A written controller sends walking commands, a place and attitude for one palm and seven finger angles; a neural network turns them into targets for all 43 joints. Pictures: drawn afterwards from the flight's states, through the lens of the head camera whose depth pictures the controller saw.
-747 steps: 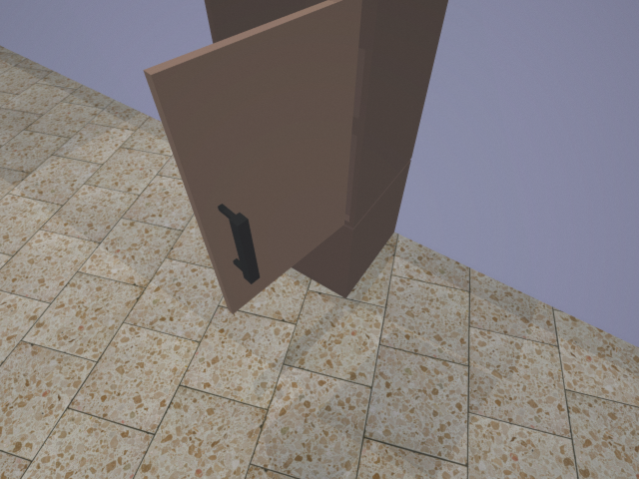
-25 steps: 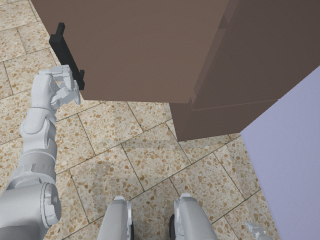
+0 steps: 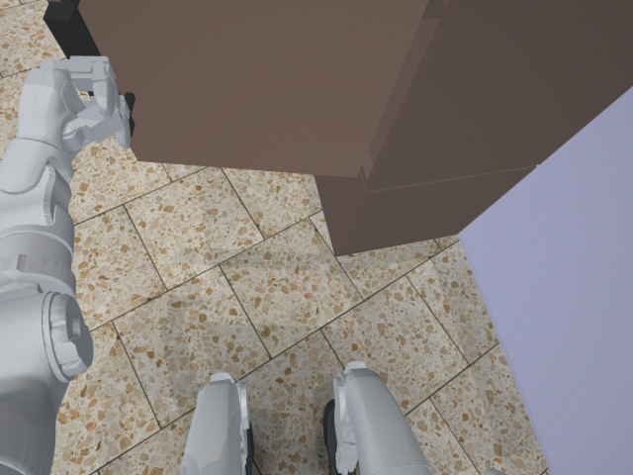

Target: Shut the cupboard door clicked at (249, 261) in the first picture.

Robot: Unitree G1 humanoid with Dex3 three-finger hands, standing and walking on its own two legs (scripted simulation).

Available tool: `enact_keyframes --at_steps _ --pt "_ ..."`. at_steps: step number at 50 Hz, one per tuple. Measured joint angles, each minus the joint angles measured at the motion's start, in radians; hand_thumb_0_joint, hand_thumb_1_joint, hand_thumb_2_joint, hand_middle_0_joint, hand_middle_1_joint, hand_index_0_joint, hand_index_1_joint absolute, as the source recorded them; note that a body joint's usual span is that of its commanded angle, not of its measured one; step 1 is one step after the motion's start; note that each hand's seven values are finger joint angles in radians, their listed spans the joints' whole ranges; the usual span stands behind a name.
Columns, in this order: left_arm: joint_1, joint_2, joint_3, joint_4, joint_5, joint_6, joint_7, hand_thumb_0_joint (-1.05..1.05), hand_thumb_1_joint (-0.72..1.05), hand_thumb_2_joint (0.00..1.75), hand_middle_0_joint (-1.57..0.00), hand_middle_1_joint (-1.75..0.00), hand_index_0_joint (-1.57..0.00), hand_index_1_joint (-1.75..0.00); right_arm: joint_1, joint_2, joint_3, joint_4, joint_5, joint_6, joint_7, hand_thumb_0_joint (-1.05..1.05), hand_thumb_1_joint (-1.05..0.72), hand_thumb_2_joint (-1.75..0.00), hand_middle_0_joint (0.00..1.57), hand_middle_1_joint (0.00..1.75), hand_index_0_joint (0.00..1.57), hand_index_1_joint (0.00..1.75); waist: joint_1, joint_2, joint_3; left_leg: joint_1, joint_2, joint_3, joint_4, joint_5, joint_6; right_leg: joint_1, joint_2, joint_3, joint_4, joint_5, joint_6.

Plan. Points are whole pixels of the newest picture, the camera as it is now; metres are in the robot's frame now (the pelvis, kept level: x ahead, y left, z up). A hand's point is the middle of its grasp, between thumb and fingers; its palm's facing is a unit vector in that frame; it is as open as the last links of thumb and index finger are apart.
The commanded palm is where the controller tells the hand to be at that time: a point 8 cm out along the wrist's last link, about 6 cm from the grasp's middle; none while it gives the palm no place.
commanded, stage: push the door shut along its arc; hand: left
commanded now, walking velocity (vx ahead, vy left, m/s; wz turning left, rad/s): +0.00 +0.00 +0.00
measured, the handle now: (102, 67) +0.60 +0.22 +0.05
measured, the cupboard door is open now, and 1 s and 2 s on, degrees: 76 63 63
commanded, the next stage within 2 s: pull the fist back off the door in 0.64 s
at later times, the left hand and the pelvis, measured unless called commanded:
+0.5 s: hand (137, 78) +0.57 +0.18 +0.06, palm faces -0.25 -0.97 -0.05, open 3.1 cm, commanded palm +0.59 +0.18 +0.06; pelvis -0.01 +0.01 -0.02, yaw -1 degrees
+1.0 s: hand (183, 64) +0.62 +0.13 +0.04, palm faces +0.02 -1.00 -0.06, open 3.1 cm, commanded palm +0.58 +0.17 +0.06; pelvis +0.01 +0.00 -0.01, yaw -3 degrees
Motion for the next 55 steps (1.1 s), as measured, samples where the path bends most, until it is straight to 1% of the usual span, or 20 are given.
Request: enact_keyframes --at_steps 4,10,19,25,33,36,38,39,40,42,44,45,46,48,49,52,55 --pt "-0.046 0.028 -0.014 0.028 0.006 0.018 -0.008 0.01 0.89 0.91 -1.31 -1.5 -1.35 -1.5 0.008 -0.002 0.005 0.008 0.001 -0.007 -0.002 0.0 -0.9 -0.9 0.21 0.3 0.2 0.3 -0.011 -0.002 0.002 -0.021 0.0 -0.007 0.008 0.004 0.0 -0.016 0.001 -0.006 0.002 0.005 0.0" --pt "-0.125 0.061 -0.048 0.059 0.026 0.049 -0.013 0.01 0.9 0.9 -1.31 -1.5 -1.35 -1.5 0.01 -0.005 0.011 0.017 -0.005 -0.025 -0.006 0.0 -0.9 -0.9 0.21 0.3 0.2 0.3 -0.033 -0.004 0.003 -0.059 -0.002 -0.017 0.023 0.009 0.001 -0.046 -0.001 -0.016 0.009 0.011 0.0" --pt "-0.226 0.109 -0.056 0.102 0.06 0.09 -0.02 0.02 0.9 0.9 -1.3 -1.5 -1.33 -1.5 0.007 -0.002 0.028 0.011 -0.012 -0.048 -0.008 0.0 -0.9 -0.9 0.21 0.3 0.2 0.3 -0.073 -0.004 0.005 -0.108 0.002 -0.023 0.049 0.005 0.006 -0.089 0.004 -0.02 0.022 0.014 0.004" --pt "-0.285 0.142 -0.068 0.112 0.078 0.12 -0.034 0.02 0.9 0.9 -1.3 -1.5 -1.32 -1.5 0.012 0.007 0.037 0.014 -0.018 -0.057 -0.009 0.0 -0.9 -0.9 0.21 0.3 0.2 0.3 -0.091 0.0 0.008 -0.139 0.004 -0.024 0.067 -0.002 0.008 -0.118 0.007 -0.02 0.035 0.012 0.006" --pt "-0.36 0.163 -0.091 0.118 0.104 0.169 -0.048 0.02 0.9 0.9 -1.3 -1.5 -1.3 -1.5 0.023 0.02 0.045 0.024 -0.028 -0.065 -0.012 0.0 -0.9 -0.9 0.21 0.3 0.2 0.3 -0.112 0.005 0.012 -0.171 0.007 -0.028 0.085 -0.011 0.009 -0.147 0.01 -0.022 0.047 0.006 0.007" --pt "-0.388 0.158 -0.098 0.12 0.116 0.185 -0.056 0.02 0.9 0.9 -1.3 -1.5 -1.3 -1.5 0.027 0.022 0.048 0.024 -0.032 -0.067 -0.013 0.0 -0.9 -0.9 0.21 0.3 0.2 0.3 -0.124 0.008 0.012 -0.18 0.009 -0.028 0.089 -0.015 0.009 -0.157 0.013 -0.022 0.051 0.003 0.007" --pt "-0.409 0.159 -0.097 0.129 0.127 0.197 -0.059 0.02 0.9 0.9 -1.3 -1.5 -1.3 -1.5 0.027 0.022 0.052 0.02 -0.034 -0.067 -0.014 0.0 -0.9 -0.9 0.21 0.3 0.2 0.3 -0.137 0.012 0.013 -0.186 0.012 -0.027 0.094 -0.018 0.009 -0.164 0.016 -0.021 0.055 0.001 0.007" --pt "-0.414 0.148 -0.057 0.128 0.124 0.205 -0.032 0.02 0.9 0.9 -1.3 -1.5 -1.3 -1.5 0.033 0.02 0.053 0.01 -0.041 -0.067 -0.014 0.0 -0.9 -0.9 0.21 0.3 0.2 0.3 -0.14 0.017 0.012 -0.191 0.015 -0.028 0.097 -0.021 0.009 -0.169 0.018 -0.021 0.056 0.001 0.007" --pt "-0.412 0.133 -0.013 0.123 0.114 0.207 0.023 0.02 0.9 0.9 -1.3 -1.5 -1.3 -1.5 0.041 0.018 0.053 -0.004 -0.048 -0.066 -0.01 0.0 -0.9 -0.9 0.21 0.3 0.2 0.3 -0.142 0.023 0.01 -0.195 0.018 -0.027 0.099 -0.023 0.009 -0.175 0.021 -0.02 0.056 0.001 0.008" --pt "-0.396 0.095 0.042 0.095 0.118 0.193 0.147 0.02 0.9 0.9 -1.3 -1.5 -1.3 -1.5 0.058 0.022 0.05 -0.028 -0.064 -0.06 0.01 0.0 -0.9 -0.9 0.21 0.3 0.2 0.3 -0.14 0.028 0.01 -0.194 0.025 -0.02 0.097 -0.027 0.008 -0.178 0.027 -0.013 0.055 0.001 0.01" --pt "-0.364 0.064 0.081 0.065 0.153 0.175 0.264 0.01 0.9 0.9 -1.3 -1.5 -1.3 -1.5 0.07 0.028 0.049 -0.047 -0.075 -0.047 0.038 0.0 -0.9 -0.9 0.21 0.3 0.2 0.3 -0.138 0.033 0.012 -0.183 0.03 -0.012 0.09 -0.029 0.007 -0.175 0.032 -0.004 0.051 0.002 0.01" --pt "-0.341 0.057 0.093 0.055 0.176 0.167 0.305 0.01 0.9 0.9 -1.3 -1.5 -1.3 -1.5 0.075 0.031 0.049 -0.055 -0.078 -0.038 0.051 0.0 -0.9 -0.9 0.21 0.3 0.2 0.3 -0.138 0.037 0.013 -0.177 0.032 -0.007 0.084 -0.029 0.007 -0.172 0.034 0.0 0.048 0.002 0.009" --pt "-0.314 0.054 0.099 0.046 0.195 0.161 0.333 0.01 0.9 0.9 -1.29 -1.5 -1.3 -1.5 0.079 0.035 0.049 -0.06 -0.078 -0.028 0.062 0.0 -0.9 -0.9 0.21 0.3 0.2 0.3 -0.137 0.04 0.015 -0.167 0.034 -0.001 0.078 -0.03 0.006 -0.166 0.036 0.005 0.045 0.002 0.009" --pt "-0.255 0.048 0.107 0.025 0.213 0.151 0.351 0.01 0.9 0.9 -1.29 -1.5 -1.3 -1.5 0.084 0.046 0.048 -0.062 -0.073 -0.011 0.076 0.0 -0.9 -0.9 0.21 0.3 0.2 0.3 -0.13 0.044 0.023 -0.142 0.038 0.01 0.061 -0.03 0.006 -0.149 0.039 0.015 0.035 0.003 0.008" --pt "-0.226 0.042 0.115 0.011 0.209 0.145 0.346 0.01 0.9 0.9 -1.29 -1.5 -1.3 -1.5 0.087 0.051 0.047 -0.059 -0.069 -0.004 0.079 0.0 -0.9 -0.9 0.21 0.3 0.2 0.3 -0.126 0.044 0.026 -0.128 0.039 0.014 0.051 -0.029 0.005 -0.139 0.04 0.02 0.029 0.003 0.007" --pt "-0.145 0.013 0.136 -0.036 0.169 0.119 0.308 0.02 0.9 0.9 -1.29 -1.5 -1.3 -1.5 0.092 0.065 0.041 -0.042 -0.055 0.004 0.079 0.0 -0.9 -0.9 0.21 0.3 0.2 0.3 -0.105 0.041 0.027 -0.083 0.04 0.025 0.015 -0.024 0.0 -0.103 0.041 0.029 0.005 0.005 0.004" --pt "-0.092 -0.014 0.128 -0.052 0.132 0.088 0.281 0.02 0.9 0.9 -1.29 -1.5 -1.3 -1.5 0.094 0.067 0.033 -0.024 -0.045 0.002 0.076 0.0 -0.9 -0.9 0.21 0.3 0.2 0.3 -0.081 0.037 0.022 -0.036 0.036 0.025 -0.021 -0.016 -0.006 -0.058 0.037 0.028 -0.023 0.006 -0.001"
